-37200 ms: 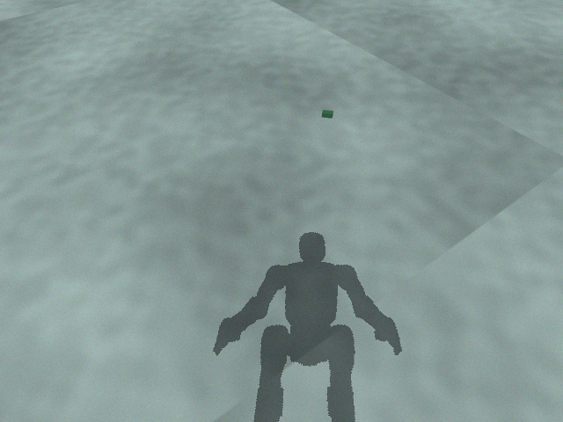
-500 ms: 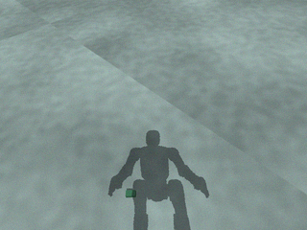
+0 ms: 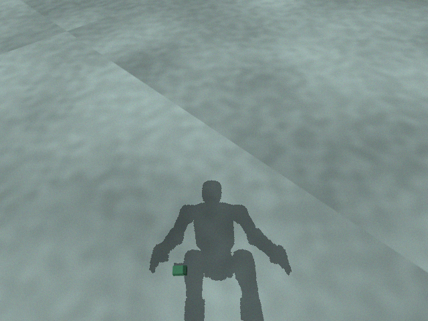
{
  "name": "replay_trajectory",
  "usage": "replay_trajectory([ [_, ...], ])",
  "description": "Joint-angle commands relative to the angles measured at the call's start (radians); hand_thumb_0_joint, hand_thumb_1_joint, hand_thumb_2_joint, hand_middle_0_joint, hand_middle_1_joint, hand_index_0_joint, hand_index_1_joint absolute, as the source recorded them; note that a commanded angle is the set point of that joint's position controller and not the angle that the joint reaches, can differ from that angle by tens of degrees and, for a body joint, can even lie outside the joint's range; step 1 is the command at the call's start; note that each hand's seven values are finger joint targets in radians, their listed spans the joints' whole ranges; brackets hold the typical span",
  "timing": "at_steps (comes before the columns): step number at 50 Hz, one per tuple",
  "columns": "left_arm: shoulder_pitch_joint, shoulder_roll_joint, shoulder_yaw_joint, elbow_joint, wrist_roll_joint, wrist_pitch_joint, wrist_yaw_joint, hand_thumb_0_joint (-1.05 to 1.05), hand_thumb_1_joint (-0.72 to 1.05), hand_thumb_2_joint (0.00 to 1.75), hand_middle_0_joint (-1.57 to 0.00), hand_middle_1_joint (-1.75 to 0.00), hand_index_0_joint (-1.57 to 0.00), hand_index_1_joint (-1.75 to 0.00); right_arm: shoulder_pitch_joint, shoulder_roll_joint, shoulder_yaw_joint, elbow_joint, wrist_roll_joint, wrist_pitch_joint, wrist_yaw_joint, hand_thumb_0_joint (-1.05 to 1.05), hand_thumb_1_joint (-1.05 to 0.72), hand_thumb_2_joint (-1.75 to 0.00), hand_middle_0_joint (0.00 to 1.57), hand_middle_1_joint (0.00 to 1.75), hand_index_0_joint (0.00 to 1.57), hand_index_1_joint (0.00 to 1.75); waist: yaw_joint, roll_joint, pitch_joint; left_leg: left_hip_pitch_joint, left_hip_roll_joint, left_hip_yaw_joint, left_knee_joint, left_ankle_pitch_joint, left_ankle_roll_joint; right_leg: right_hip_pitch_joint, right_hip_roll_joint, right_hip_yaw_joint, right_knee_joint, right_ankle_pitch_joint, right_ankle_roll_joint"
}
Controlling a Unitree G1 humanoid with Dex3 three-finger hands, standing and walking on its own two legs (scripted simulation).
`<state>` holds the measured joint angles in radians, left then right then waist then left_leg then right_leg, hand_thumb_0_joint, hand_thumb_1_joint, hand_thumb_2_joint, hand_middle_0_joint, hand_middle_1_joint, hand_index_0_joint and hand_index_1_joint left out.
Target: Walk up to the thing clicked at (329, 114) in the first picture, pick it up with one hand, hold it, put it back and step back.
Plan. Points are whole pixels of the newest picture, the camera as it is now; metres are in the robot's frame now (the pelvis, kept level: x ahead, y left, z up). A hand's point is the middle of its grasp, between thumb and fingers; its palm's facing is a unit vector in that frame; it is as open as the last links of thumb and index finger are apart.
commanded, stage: stand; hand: left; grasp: from above
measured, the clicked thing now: (179, 270) +0.45 +0.22 -0.77
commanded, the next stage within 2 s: step back in 0.30 s
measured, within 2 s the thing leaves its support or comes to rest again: neither
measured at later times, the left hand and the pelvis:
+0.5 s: hand out of the picture +0.08 +0.28 -0.16, palm faces -0.01 -0.92 -0.39, open 7.4 cm; pelvis -0.03 +0.02 -0.01, yaw +0 degrees
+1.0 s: hand out of the picture +0.00 +0.31 -0.18, palm faces -0.10 -0.91 -0.40, open 7.4 cm; pelvis -0.12 +0.05 -0.03, yaw -4 degrees
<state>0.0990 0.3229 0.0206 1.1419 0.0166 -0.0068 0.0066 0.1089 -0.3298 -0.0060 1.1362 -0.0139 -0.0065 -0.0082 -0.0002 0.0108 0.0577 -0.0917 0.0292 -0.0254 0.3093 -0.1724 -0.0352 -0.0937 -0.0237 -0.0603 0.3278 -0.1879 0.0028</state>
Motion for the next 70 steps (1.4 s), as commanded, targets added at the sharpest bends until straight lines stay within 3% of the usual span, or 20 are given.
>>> replay_trajectory([
  [1, -0.035, 0.213, 0.037, -0.060, -0.003, -0.023, 0.009, 0.00, 0.90, 0.90, -0.20, -0.30, -0.20, -0.30, -0.031, -0.198, -0.037, -0.050, -0.003, -0.020, -0.009, 0.00, -0.90, -0.90, 0.20, 0.30, 0.20, 0.30, 0.004, 0.003, -0.068, -0.019, 0.097, -0.064, -0.043, 0.136, 0.037, 0.022, -0.111, 0.098, -0.054, 0.112, -0.021],
  [14, -0.031, 0.215, 0.032, -0.063, -0.004, -0.026, 0.006, 0.00, 0.90, 0.90, -0.20, -0.30, -0.20, -0.30, -0.035, -0.200, -0.034, -0.054, -0.003, -0.020, -0.006, 0.00, -0.90, -0.90, 0.20, 0.30, 0.20, 0.30, 0.004, -0.013, -0.068, -0.003, 0.099, -0.060, -0.038, 0.130, 0.038, 0.008, -0.111, 0.105, -0.060, 0.120, -0.020],
  [15, -0.036, 0.301, 0.087, -0.081, -0.024, -0.016, 0.011, 0.00, 0.90, 0.90, -0.20, -0.30, -0.20, -0.30, -0.069, -0.267, -0.054, -0.081, 0.009, -0.002, 0.001, 0.00, -0.90, -0.90, 0.20, 0.30, 0.20, 0.30, 0.003, -0.025, 0.033, -0.108, 0.071, -0.065, 0.093, 0.269, 0.065, -0.049, -0.111, 0.127, 0.011, 0.311, -0.030],
  [18, -0.015, 0.314, 0.104, -0.132, -0.025, -0.007, 0.017, 0.00, 0.90, 0.90, -0.20, -0.30, -0.20, -0.30, -0.020, -0.230, -0.058, -0.123, 0.029, 0.015, 0.001, 0.00, -0.90, -0.90, 0.20, 0.30, 0.20, 0.30, -0.007, -0.088, -0.088, -0.116, -0.011, 0.007, 0.311, 0.200, 0.057, -0.014, -0.205, 0.187, 0.031, 0.480, -0.138],
  [21, -0.096, 0.323, 0.113, -0.220, 0.007, 0.002, 0.021, 0.00, 0.90, 0.90, -0.20, -0.30, -0.20, -0.30, 0.034, -0.228, -0.078, -0.164, 0.015, 0.046, 0.010, 0.00, -0.90, -0.90, 0.20, 0.30, 0.20, 0.30, -0.023, -0.181, -0.111, -0.187, -0.052, -0.053, 0.635, -0.364, 0.077, -0.107, -0.354, 0.278, 0.035, 0.445, -0.271],
  [26, -0.131, 0.290, 0.099, -0.283, 0.009, 0.022, 0.024, 0.00, 0.90, 0.90, -0.20, -0.30, -0.20, -0.30, 0.106, -0.224, -0.085, -0.189, 0.009, 0.043, 0.010, 0.00, -0.90, -0.90, 0.20, 0.30, 0.20, 0.30, -0.028, -0.165, -0.114, -0.202, -0.029, -0.011, 0.357, -0.199, 0.072, -0.064, -0.247, 0.180, 0.217, 0.411, -0.179],
  [28, -0.101, 0.271, 0.091, -0.293, -0.009, 0.044, 0.017, 0.00, 0.90, 0.90, -0.20, -0.30, -0.20, -0.30, 0.106, -0.232, -0.096, -0.193, -0.011, 0.028, 0.007, 0.00, -0.90, -0.90, 0.20, 0.30, 0.20, 0.30, -0.027, -0.062, -0.092, -0.132, -0.012, -0.009, 0.099, 0.150, 0.066, -0.107, -0.158, 0.123, 0.331, 0.275, -0.115],
  [30, -0.077, 0.210, 0.081, -0.313, -0.021, 0.058, 0.024, 0.00, 0.90, 0.90, -0.20, -0.30, -0.20, -0.30, 0.051, -0.396, -0.128, -0.234, -0.023, 0.012, 0.006, 0.00, -0.90, -0.90, 0.20, 0.30, 0.20, 0.30, -0.016, 0.223, -0.097, -0.066, 0.283, -0.395, 0.059, 0.594, 0.220, -0.327, 0.127, 0.138, 0.619, -0.431, -0.035],
  [31, -0.088, 0.232, 0.089, -0.307, -0.008, 0.060, 0.037, 0.00, 0.90, 0.90, -0.20, -0.30, -0.20, -0.30, 0.061, -0.418, -0.135, -0.248, -0.017, 0.011, 0.003, 0.00, -0.90, -0.90, 0.20, 0.30, 0.20, 0.30, -0.055, 0.229, -0.122, -0.117, 0.336, -0.489, 0.047, 0.528, 0.293, -0.313, 0.136, 0.245, 0.755, -0.512, -0.031],
  [34, -0.022, 0.238, 0.089, -0.281, -0.028, 0.062, 0.040, 0.00, 0.90, 0.90, -0.20, -0.30, -0.20, -0.30, -0.037, -0.306, -0.105, -0.280, -0.022, 0.009, -0.017, 0.00, -0.90, -0.90, 0.20, 0.30, 0.20, 0.30, 0.020, 0.138, -0.119, -0.019, 0.186, -0.210, 0.154, 0.558, 0.220, -0.412, 0.129, 0.278, 0.891, -0.346, -0.032],
  [43, -0.002, 0.232, 0.099, -0.334, -0.006, 0.041, 0.023, 0.00, 0.90, 0.90, -0.20, -0.30, -0.20, -0.30, 0.085, -0.299, -0.113, -0.313, -0.010, 0.013, -0.032, 0.00, -0.90, -0.90, 0.20, 0.30, 0.20, 0.30, -0.054, 0.133, -0.135, 0.129, 0.239, -0.220, 0.204, 0.561, 0.293, -0.368, 0.069, 0.167, 0.580, -0.340, 0.019],
  [49, 0.162, 0.242, 0.114, -0.282, 0.019, 0.018, 0.010, 0.00, 0.90, 0.90, -0.20, -0.30, -0.20, -0.30, -0.013, -0.288, -0.099, -0.340, 0.010, 0.031, -0.018, 0.00, -0.90, -0.90, 0.20, 0.30, 0.20, 0.30, 0.024, 0.064, -0.163, -0.206, 0.157, -0.155, 0.281, 0.155, 0.154, 0.002, -0.001, 0.142, 0.113, 0.017, -0.059],
  [50, 0.137, 0.309, 0.131, -0.303, 0.028, 0.013, 0.010, 0.00, 0.90, 0.90, -0.20, -0.30, -0.20, -0.30, 0.002, -0.245, -0.085, -0.345, 0.016, 0.032, -0.016, 0.00, -0.90, -0.90, 0.20, 0.30, 0.20, 0.30, 0.005, -0.131, -0.133, -0.378, 0.038, -0.090, 0.412, -0.074, 0.086, 0.036, -0.163, 0.387, 0.058, 0.058, -0.120],
  [51, 0.081, 0.402, 0.148, -0.332, 0.011, 0.017, 0.006, 0.00, 0.90, 0.90, -0.20, -0.30, -0.20, -0.30, -0.049, -0.231, -0.089, -0.357, 0.017, 0.036, -0.024, 0.00, -0.90, -0.90, 0.20, 0.30, 0.20, 0.30, 0.047, -0.304, -0.066, -0.383, -0.129, -0.011, 0.648, -0.428, 0.042, -0.146, -0.359, 0.579, -0.023, 0.152, -0.303],
  [52, 0.033, 0.391, 0.143, -0.372, 0.022, 0.009, 0.009, 0.00, 0.90, 0.90, -0.20, -0.30, -0.20, -0.30, -0.034, -0.260, -0.099, -0.335, 0.007, 0.041, -0.027, 0.00, -0.90, -0.90, 0.20, 0.30, 0.20, 0.30, 0.036, -0.248, -0.024, -0.347, -0.125, -0.120, 0.835, -0.468, 0.030, -0.240, -0.398, 0.633, -0.010, 0.227, -0.345],
  [55, -0.055, 0.288, 0.123, -0.397, 0.008, 0.010, 0.020, 0.00, 0.90, 0.90, -0.20, -0.30, -0.20, -0.30, 0.063, -0.242, -0.084, -0.293, 0.026, 0.035, -0.024, 0.00, -0.90, -0.90, 0.20, 0.30, 0.20, 0.30, -0.026, -0.138, -0.036, -0.367, -0.165, -0.137, 0.896, -0.321, 0.030, -0.163, -0.198, 0.297, 0.086, 0.384, -0.214],
  [64, 0.039, 0.288, 0.114, -0.439, 0.005, 0.036, 0.024, 0.00, 0.90, 0.90, -0.20, -0.30, -0.20, -0.30, 0.115, -0.220, -0.086, -0.306, -0.001, 0.013, -0.021, 0.00, -0.90, -0.90, 0.20, 0.30, 0.20, 0.30, 0.015, -0.194, -0.139, -0.237, -0.061, 0.006, 0.251, -0.224, 0.036, 0.053, -0.187, 0.250, 0.278, 0.463, -0.190],
  [66, 0.025, 0.262, 0.101, -0.456, -0.006, 0.050, 0.016, 0.00, 0.90, 0.90, -0.20, -0.30, -0.20, -0.30, 0.143, -0.245, -0.106, -0.294, -0.019, 0.004, -0.019, 0.00, -0.90, -0.90, 0.20, 0.30, 0.20, 0.30, -0.011, -0.112, -0.126, -0.073, -0.019, -0.037, 0.067, 0.061, 0.059, -0.119, -0.132, 0.226, 0.337, 0.261, -0.111],
  [68, -0.021, 0.249, 0.108, -0.470, -0.009, 0.051, 0.029, 0.00, 0.90, 0.90, -0.20, -0.30, -0.20, -0.30, 0.082, -0.436, -0.139, -0.328, -0.024, 0.006, -0.006, 0.00, -0.90, -0.90, 0.20, 0.30, 0.20, 0.30, -0.053, 0.261, -0.081, -0.162, 0.365, -0.488, 0.008, 0.326, 0.300, -0.333, 0.121, 0.154, 0.675, -0.470, -0.021],
  [70, -0.029, 0.262, 0.119, -0.441, 0.001, 0.055, 0.035, 0.00, 0.90, 0.90, -0.20, -0.30, -0.20, -0.30, 0.032, -0.358, -0.122, -0.335, -0.019, -0.002, -0.014, 0.00, -0.90, -0.90, 0.20, 0.30, 0.20, 0.30, -0.029, 0.090, -0.055, -0.172, 0.322, -0.382, 0.055, 0.360, 0.309, -0.367, 0.122, 0.283, 0.901, -0.423, -0.029],
])
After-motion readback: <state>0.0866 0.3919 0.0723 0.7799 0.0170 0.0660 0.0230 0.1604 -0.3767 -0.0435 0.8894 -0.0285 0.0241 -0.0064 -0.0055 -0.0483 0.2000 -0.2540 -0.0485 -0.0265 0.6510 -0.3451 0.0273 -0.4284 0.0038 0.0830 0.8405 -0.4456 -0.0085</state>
